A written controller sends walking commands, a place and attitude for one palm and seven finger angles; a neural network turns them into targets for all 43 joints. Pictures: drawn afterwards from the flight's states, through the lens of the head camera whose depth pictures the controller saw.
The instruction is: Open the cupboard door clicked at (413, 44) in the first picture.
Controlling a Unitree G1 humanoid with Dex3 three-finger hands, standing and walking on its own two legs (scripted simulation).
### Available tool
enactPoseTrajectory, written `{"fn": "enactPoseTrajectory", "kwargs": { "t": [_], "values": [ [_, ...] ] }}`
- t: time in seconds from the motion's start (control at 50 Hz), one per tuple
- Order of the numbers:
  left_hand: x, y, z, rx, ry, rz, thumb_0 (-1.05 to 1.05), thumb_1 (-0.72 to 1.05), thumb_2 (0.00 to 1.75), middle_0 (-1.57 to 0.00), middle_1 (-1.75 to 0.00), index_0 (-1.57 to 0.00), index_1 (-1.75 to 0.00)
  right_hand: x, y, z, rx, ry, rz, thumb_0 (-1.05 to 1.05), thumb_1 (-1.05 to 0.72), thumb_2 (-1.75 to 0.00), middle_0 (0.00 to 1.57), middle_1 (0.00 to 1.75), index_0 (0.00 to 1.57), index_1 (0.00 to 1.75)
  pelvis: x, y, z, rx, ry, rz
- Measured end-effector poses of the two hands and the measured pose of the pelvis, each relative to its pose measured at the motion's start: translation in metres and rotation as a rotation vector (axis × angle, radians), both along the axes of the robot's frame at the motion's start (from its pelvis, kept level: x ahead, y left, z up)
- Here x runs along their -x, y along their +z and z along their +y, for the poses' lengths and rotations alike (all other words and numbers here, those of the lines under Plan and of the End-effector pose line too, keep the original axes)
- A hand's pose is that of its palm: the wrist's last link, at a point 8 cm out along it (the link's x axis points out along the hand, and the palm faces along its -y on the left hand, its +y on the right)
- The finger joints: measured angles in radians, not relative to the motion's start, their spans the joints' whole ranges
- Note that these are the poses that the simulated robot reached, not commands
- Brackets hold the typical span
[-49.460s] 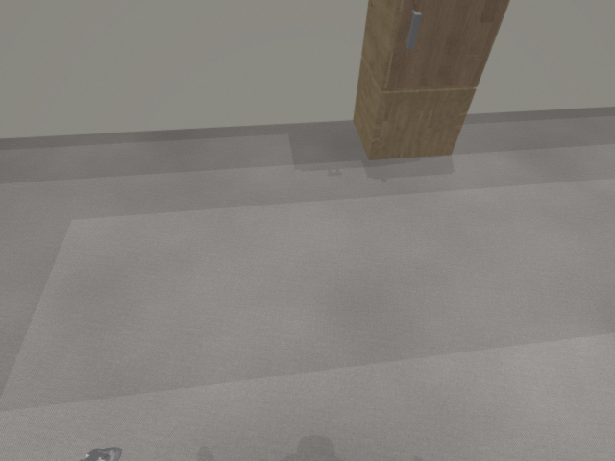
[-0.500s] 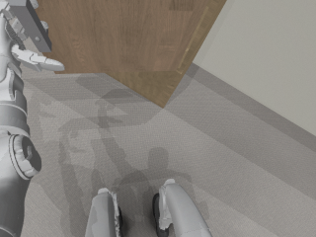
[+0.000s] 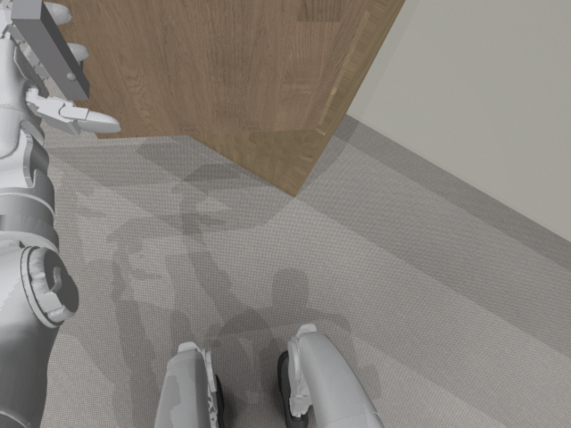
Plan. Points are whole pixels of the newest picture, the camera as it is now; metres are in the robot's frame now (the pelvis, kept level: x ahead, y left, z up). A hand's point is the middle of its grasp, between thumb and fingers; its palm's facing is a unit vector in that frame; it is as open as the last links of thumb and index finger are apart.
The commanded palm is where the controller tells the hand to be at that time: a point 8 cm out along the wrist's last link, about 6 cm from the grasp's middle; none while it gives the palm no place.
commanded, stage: close the thumb around the handle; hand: left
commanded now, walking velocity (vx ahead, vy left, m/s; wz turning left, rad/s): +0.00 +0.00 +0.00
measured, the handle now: (57, 42) +0.60 +0.23 +0.05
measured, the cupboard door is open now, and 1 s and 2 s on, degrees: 38 38 78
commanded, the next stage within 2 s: pull the door open along its arc in 0.78 s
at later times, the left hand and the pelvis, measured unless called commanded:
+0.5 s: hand (72, 80) +0.54 +0.20 +0.05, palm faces +0.04 -1.00 -0.02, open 9.2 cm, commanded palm +0.53 +0.23 +0.05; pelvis +0.00 +0.00 +0.00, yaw +0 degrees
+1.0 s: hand (75, 78) +0.55 +0.20 +0.05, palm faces +0.05 -1.00 -0.02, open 6.1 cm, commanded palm +0.52 +0.23 +0.05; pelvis +0.00 +0.00 +0.00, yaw +0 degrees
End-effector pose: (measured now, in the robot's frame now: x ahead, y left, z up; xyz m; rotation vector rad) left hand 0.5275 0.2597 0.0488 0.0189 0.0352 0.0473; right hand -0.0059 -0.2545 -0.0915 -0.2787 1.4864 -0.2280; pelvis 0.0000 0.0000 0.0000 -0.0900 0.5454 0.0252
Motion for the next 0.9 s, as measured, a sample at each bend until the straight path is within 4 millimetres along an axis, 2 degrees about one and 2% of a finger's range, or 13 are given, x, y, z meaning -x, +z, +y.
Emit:
{"fn": "enactPoseTrajectory", "kwargs": {
  "t": [0.16, 0.26, 0.68, 0.9],
  "values": [
    [0.007, 0.0, -0.001, 0.009, -0.006, 0.013, -0.01, -0.48, 0.31, -0.3, -1.2, -0.3, -1.21, -0.003, 0.001, -0.002, 0.0, 0.01, -0.004, 0.01, -0.9, -0.89, 0.2, 0.3, 0.2, 0.3, 0.001, 0.002, 0.0, 0.0, 0.005, -0.011],
    [0.007, 0.003, 0.0, 0.002, -0.002, -0.004, -0.01, -0.37, 0.36, -0.31, -1.22, -0.31, -1.22, -0.004, 0.002, -0.003, 0.01, 0.015, -0.02, 0.01, -0.9, -0.89, 0.2, 0.3, 0.2, 0.3, 0.002, 0.001, 0.0, 0.002, 0.007, -0.01],
    [0.003, 0.001, -0.003, -0.002, -0.005, 0.005, 0.01, 0.66, 0.79, -0.37, -1.32, -0.37, -1.33, 0.005, -0.001, 0.002, 0.001, 0.007, 0.002, 0.01, -0.9, -0.89, 0.2, 0.3, 0.2, 0.3, 0.004, -0.001, 0.002, 0.003, 0.006, -0.004],
    [0.001, 0.001, -0.004, 0.002, -0.001, 0.004, 0.01, 0.66, 0.79, -0.35, -1.35, -0.34, -1.35, 0.006, 0.0, 0.001, 0.002, -0.002, 0.002, 0.01, -0.9, -0.89, 0.2, 0.3, 0.2, 0.3, 0.002, 0.0, 0.001, 0.002, 0.001, -0.005]
  ]
}}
